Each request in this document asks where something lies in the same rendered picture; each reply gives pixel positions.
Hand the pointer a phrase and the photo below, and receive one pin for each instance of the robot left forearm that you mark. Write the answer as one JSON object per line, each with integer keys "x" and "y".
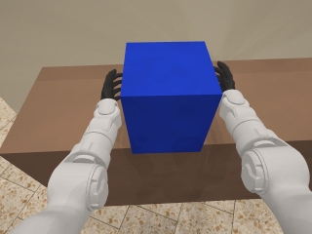
{"x": 99, "y": 138}

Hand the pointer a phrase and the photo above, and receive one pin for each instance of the carton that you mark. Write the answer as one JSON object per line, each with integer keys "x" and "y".
{"x": 169, "y": 95}

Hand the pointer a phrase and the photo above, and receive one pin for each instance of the robot right upper arm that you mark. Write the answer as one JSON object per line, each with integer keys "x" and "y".
{"x": 280, "y": 177}

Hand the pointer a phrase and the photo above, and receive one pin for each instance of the pedestal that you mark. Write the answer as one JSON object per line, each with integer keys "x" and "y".
{"x": 61, "y": 104}

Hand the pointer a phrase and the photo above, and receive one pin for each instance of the robot left hand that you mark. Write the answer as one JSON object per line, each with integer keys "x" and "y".
{"x": 108, "y": 90}

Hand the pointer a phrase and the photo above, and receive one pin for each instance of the robot right hand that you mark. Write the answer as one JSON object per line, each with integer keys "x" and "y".
{"x": 225, "y": 77}

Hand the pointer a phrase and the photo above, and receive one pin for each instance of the robot left upper arm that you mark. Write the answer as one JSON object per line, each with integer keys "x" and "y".
{"x": 75, "y": 191}

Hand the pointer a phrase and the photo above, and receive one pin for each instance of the robot right forearm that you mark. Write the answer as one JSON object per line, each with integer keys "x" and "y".
{"x": 244, "y": 126}

